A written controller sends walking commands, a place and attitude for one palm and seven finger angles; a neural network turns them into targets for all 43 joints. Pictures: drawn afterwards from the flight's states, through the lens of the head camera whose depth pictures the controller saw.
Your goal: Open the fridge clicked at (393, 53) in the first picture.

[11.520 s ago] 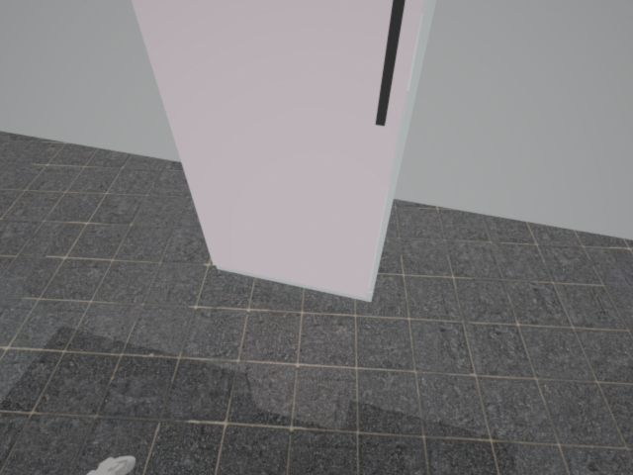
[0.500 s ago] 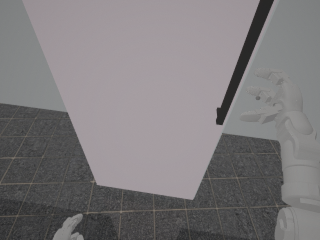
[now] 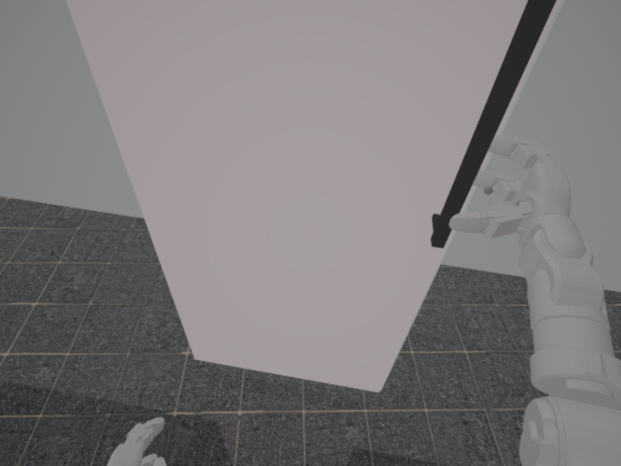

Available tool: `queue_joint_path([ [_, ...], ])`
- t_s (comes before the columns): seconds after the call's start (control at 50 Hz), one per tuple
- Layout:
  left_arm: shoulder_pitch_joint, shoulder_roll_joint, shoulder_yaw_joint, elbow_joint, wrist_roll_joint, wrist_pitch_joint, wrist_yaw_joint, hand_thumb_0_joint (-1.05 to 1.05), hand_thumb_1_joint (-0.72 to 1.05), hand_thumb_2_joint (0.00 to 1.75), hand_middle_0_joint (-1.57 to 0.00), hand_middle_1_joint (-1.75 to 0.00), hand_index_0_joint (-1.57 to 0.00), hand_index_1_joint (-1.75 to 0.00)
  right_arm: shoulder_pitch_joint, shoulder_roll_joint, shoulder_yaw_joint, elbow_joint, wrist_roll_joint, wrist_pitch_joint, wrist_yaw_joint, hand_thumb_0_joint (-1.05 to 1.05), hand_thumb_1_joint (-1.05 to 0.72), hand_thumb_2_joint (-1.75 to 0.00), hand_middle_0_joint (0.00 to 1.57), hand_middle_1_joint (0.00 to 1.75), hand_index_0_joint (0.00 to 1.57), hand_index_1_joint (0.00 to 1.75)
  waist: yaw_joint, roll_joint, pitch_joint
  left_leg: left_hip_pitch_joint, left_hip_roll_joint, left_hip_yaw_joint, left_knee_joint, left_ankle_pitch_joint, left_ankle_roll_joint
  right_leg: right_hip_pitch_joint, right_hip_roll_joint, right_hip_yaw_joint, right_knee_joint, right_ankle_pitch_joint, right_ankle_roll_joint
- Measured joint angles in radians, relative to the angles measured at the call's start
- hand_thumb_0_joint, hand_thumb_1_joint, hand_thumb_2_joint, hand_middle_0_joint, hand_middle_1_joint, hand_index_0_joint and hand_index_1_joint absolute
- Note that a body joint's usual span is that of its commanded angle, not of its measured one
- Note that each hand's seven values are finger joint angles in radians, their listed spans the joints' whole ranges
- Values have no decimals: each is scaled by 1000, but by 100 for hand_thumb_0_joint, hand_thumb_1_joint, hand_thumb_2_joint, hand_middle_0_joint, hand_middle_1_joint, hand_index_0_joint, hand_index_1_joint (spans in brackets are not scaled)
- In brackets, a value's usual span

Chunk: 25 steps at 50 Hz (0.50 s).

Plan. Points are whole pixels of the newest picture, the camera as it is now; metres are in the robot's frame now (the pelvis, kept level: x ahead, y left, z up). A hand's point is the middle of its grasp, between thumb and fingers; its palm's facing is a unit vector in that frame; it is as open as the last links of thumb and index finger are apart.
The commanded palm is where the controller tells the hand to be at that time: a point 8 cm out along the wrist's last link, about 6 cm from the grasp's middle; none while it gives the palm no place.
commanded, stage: feel for the door with the fingertips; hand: right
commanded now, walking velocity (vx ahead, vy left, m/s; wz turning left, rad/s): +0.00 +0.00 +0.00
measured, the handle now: (475, 139) +0.48 -0.17 +0.23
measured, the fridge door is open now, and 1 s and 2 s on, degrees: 0 0 0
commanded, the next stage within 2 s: slide the fingers in behind the handle in 0.32 s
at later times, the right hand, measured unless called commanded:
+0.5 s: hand (484, 180) +0.44 -0.18 +0.19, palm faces +0.09 +1.00 +0.02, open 13.6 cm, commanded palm +0.41 -0.23 +0.19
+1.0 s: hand (478, 189) +0.42 -0.17 +0.19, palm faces +0.09 +1.00 +0.03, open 14.0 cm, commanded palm +0.39 -0.22 +0.19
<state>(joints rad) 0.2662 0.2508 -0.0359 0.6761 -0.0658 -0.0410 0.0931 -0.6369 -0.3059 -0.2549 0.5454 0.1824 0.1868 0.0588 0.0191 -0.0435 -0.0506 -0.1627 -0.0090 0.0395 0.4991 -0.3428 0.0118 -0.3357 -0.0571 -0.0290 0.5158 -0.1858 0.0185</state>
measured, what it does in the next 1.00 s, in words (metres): stands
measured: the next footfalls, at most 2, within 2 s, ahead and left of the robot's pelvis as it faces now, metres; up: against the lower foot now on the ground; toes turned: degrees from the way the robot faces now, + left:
none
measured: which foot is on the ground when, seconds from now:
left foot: down 0.00-1.00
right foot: down 0.00-1.00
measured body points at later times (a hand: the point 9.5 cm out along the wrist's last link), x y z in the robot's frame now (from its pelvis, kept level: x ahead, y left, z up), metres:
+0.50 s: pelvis +0.00 +0.00 +0.00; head +0.00 +0.01 +0.45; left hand +0.10 +0.26 -0.12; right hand +0.43 -0.23 +0.19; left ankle -0.05 +0.11 -0.73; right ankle +0.05 -0.14 -0.73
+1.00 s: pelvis +0.00 -0.01 +0.00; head -0.01 +0.00 +0.45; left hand +0.13 +0.24 -0.10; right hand +0.41 -0.22 +0.19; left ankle -0.05 +0.11 -0.73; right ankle +0.05 -0.14 -0.73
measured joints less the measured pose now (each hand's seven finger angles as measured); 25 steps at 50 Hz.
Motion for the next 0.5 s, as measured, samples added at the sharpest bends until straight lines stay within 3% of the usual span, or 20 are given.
queue_joint_path([
  [0.14,12,16,14,12,-4,-7,1,1,90,90,-20,-30,-20,-30,-37,-16,0,46,12,-30,31,-1,50,-30,30,120,30,120,0,-1,-2,-15,-1,7,5,-3,2,-18,1,8,6,-1,1],
  [0.5,44,8,17,18,1,-8,-10,1,90,90,-20,-30,-20,-30,-97,-28,-19,159,-5,-91,44,-1,50,-30,37,125,36,124,14,0,-6,-47,1,-1,25,-12,-3,-51,0,1,33,-16,-3],
])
